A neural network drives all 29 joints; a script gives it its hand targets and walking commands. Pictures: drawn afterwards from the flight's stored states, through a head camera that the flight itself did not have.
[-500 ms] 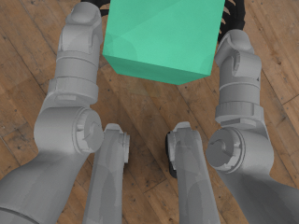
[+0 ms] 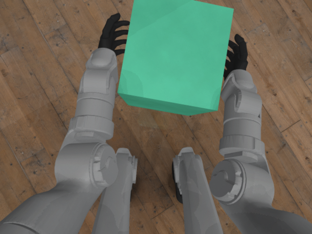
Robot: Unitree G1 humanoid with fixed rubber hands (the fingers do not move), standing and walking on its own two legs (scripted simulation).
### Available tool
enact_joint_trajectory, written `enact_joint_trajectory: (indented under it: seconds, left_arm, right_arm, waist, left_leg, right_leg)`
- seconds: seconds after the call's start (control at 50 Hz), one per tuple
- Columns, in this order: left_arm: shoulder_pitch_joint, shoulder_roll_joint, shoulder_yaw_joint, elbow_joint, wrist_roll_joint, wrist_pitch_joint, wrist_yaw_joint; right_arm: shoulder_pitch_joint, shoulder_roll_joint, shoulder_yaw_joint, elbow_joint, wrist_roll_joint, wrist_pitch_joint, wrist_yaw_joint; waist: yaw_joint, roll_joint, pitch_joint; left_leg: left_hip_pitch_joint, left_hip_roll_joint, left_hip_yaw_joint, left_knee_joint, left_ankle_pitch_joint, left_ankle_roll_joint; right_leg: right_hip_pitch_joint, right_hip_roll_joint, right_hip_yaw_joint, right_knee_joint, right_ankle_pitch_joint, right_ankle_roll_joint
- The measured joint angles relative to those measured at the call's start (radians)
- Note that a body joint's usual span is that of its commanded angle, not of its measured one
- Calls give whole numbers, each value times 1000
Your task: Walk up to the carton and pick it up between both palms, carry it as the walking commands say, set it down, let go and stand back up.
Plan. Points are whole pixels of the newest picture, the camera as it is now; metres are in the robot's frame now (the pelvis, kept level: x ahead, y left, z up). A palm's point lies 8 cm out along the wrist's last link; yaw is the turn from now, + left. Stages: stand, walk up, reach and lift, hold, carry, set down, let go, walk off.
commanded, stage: reach and lift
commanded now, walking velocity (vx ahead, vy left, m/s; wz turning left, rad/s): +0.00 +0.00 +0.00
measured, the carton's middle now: (168, 68) +0.51 -0.03 -0.13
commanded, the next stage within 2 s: none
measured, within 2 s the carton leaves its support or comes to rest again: neither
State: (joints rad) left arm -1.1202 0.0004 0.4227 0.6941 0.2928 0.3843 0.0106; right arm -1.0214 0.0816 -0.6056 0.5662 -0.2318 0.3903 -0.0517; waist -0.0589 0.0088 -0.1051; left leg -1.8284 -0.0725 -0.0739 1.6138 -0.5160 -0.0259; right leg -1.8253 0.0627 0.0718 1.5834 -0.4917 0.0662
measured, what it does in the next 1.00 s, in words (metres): rises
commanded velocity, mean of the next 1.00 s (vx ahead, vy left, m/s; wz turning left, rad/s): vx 0.00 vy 0.00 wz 0.00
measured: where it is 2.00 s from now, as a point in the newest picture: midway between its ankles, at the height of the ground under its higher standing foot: (153, 189)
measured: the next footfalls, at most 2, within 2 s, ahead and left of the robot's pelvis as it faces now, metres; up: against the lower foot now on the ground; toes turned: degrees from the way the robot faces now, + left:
none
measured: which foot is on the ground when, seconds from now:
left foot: down 0.00-1.00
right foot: down 0.00-1.00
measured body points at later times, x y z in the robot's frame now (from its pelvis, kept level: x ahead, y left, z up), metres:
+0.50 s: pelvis +0.02 +0.00 +0.06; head +0.24 +0.01 +0.46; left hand +0.50 +0.11 +0.01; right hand +0.46 -0.18 +0.01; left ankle +0.08 +0.12 -0.51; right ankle +0.09 -0.14 -0.51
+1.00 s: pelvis +0.03 +0.00 +0.13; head +0.21 +0.01 +0.54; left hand +0.48 +0.11 +0.08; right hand +0.44 -0.18 +0.08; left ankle +0.08 +0.12 -0.51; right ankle +0.09 -0.14 -0.51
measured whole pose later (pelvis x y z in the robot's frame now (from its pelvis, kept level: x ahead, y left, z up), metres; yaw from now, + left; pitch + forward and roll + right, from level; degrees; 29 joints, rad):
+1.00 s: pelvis +0.03 +0.00 +0.13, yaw +1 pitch +30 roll -1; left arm -0.76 -0.12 0.41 0.61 0.33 0.36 -0.01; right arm -0.67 0.18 -0.57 0.48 -0.29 0.38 -0.01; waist -0.07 0.01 -0.14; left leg -1.23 -0.06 -0.09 1.11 -0.41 -0.02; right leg -1.23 0.04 0.07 1.08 -0.39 0.04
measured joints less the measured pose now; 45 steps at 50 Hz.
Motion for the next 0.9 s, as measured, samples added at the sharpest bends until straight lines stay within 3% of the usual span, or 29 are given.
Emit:
enact_joint_trajectory:
  seconds: [0.44, 0.9]
  left_arm:
    - [160, -79, 17, -17, 49, -9, 5]
    - [328, -114, -16, -68, 34, -28, -17]
  right_arm:
    - [154, 35, -10, -1, -44, -4, 41]
    - [328, 91, 36, -79, -46, -9, 39]
  waist:
    - [-11, 5, -56]
    - [-6, 0, -45]
  left_leg:
    - [239, 3, -3, -198, 34, 10]
    - [529, 15, -17, -440, 89, 9]
  right_leg:
    - [241, -11, 5, -199, 32, -6]
    - [531, -18, 1, -439, 87, -22]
